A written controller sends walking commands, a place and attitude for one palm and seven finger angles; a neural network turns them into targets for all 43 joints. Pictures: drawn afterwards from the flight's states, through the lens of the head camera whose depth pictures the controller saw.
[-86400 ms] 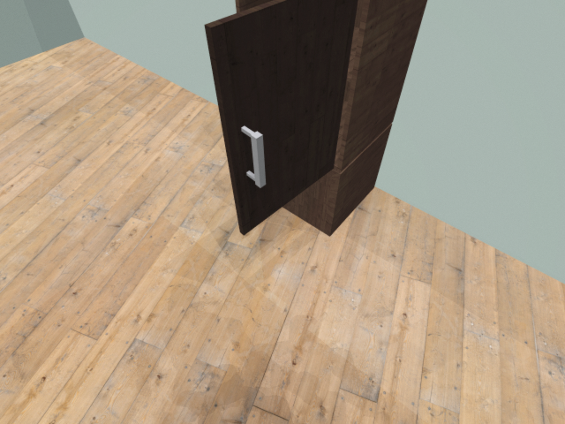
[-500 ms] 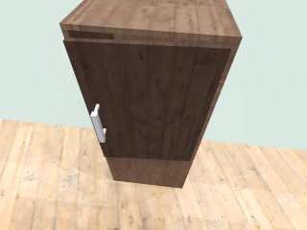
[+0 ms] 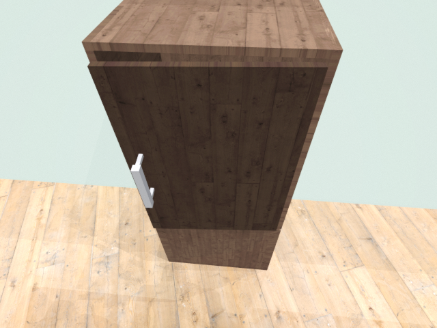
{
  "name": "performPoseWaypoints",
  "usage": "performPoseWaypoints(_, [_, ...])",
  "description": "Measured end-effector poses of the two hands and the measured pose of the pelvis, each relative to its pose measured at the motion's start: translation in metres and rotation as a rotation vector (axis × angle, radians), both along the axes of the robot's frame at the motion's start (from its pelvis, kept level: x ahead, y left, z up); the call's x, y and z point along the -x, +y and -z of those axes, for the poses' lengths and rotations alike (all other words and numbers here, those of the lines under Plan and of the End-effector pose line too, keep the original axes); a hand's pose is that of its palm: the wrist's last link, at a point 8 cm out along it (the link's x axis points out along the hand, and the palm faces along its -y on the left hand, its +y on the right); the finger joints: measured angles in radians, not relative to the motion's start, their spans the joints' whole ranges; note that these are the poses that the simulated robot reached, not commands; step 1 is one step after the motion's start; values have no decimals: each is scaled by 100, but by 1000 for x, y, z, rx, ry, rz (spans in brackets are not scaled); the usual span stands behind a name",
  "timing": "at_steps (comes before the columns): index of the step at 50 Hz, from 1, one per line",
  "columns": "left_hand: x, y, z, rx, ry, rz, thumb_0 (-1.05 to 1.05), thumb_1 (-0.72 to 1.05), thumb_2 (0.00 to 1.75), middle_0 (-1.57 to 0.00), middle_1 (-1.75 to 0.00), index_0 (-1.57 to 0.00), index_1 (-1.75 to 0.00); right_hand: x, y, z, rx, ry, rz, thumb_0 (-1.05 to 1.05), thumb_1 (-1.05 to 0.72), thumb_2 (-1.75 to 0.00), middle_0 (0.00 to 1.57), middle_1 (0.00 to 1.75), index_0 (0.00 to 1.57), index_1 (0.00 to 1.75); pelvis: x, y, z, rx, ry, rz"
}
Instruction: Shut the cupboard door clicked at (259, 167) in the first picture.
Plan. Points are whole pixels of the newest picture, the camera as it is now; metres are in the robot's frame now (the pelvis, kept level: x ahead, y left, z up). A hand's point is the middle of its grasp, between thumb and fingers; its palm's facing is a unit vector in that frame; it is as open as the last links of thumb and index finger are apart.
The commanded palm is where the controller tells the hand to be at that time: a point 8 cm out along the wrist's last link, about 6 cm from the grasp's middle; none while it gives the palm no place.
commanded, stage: look again from close up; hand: left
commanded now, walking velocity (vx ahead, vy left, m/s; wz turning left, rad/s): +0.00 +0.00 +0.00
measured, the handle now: (144, 181) +0.45 +0.22 -0.05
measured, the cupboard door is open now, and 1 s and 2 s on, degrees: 4 4 4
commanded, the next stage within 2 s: raise the hand and make a fist in 0.14 s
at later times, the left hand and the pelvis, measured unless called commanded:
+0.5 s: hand (142, 271) +0.22 +0.16 -0.01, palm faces +0.16 -0.99 -0.02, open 6.9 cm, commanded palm +0.11 +0.21 -0.07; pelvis -0.01 -0.01 -0.03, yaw +2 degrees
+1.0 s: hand (151, 309) +0.17 +0.14 -0.08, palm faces -0.11 -0.99 +0.02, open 4.5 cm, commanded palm +0.13 +0.22 -0.06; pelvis -0.04 -0.02 -0.13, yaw +2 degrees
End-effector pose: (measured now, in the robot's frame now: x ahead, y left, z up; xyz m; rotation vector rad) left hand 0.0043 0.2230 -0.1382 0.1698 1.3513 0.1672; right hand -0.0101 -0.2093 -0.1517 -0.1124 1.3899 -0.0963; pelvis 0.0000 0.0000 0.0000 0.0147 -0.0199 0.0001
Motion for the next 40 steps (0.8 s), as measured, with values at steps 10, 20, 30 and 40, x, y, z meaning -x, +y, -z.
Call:
performPoseWaypoints(10, [1,-10,4,21,28,-15,1,92,90,-20,-30,-20,-29,-10,-6,-3,17,13,0,1,-91,-90,20,29,20,30,-8,-5,-1,3,-2,-1])
performPoseWaypoints(20, [-124,13,-96,-74,-731,-77,4,95,90,-22,-32,-23,-32,-81,-44,-24,132,-445,-23,3,-92,-90,20,30,20,30,-5,-5,9,9,23,-39])
performPoseWaypoints(30, [-159,-34,-88,204,-1361,110,1,92,90,-36,-47,-36,-47,-197,-63,-47,174,-864,-186,2,-91,-90,20,29,20,30,15,-22,69,-8,220,-25])
performPoseWaypoints(40, [-92,6,-75,8,-1361,107,3,90,90,-54,-67,-55,-67,-237,-22,16,73,-911,-286,1,-91,-90,20,29,20,30,33,-27,126,54,283,-59])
